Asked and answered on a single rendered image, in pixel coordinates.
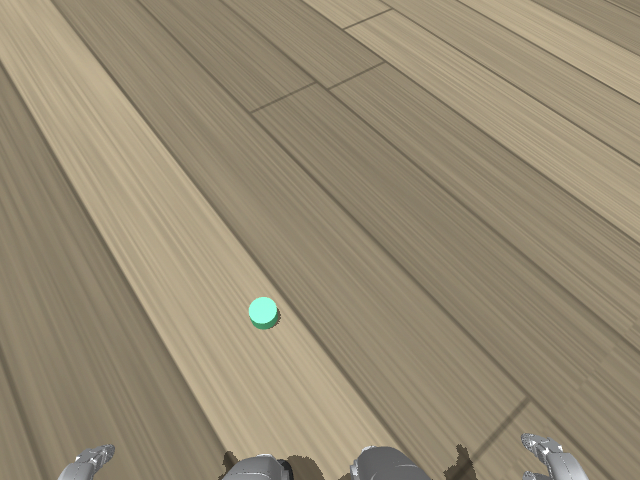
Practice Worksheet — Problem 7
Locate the left robot hand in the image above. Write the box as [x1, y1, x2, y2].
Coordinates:
[57, 444, 115, 480]

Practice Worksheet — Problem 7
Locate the right robot hand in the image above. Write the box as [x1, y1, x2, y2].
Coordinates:
[521, 433, 589, 480]

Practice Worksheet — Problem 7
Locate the tin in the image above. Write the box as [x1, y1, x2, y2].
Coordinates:
[249, 297, 278, 330]

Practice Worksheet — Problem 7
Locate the left robot foot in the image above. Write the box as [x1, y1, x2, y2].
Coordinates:
[277, 459, 294, 480]

